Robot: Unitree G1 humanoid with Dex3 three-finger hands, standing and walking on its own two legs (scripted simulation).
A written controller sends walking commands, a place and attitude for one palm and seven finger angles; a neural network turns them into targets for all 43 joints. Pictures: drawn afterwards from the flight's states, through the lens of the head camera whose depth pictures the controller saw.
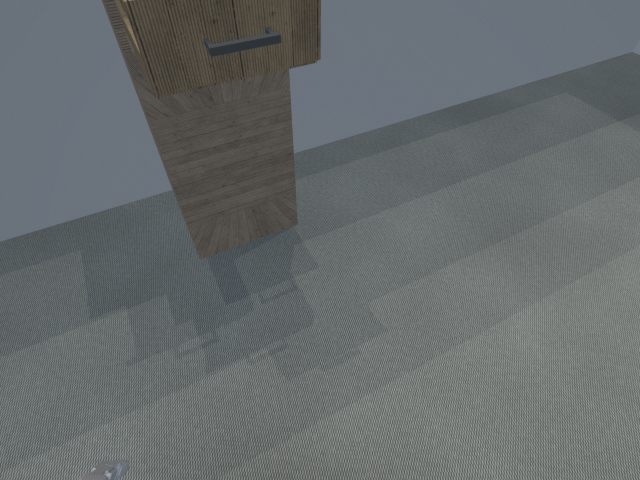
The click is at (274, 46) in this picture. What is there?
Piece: drawer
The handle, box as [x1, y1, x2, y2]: [203, 27, 280, 56]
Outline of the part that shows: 280,34 274,32 269,27 266,27 266,33 258,36 212,44 207,38 203,39 210,55 212,56 280,42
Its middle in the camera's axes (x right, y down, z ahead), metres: -0.16 -0.40 +0.78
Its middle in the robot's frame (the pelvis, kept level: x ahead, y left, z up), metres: +0.87 +0.20 +0.15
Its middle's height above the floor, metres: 0.92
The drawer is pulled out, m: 0.26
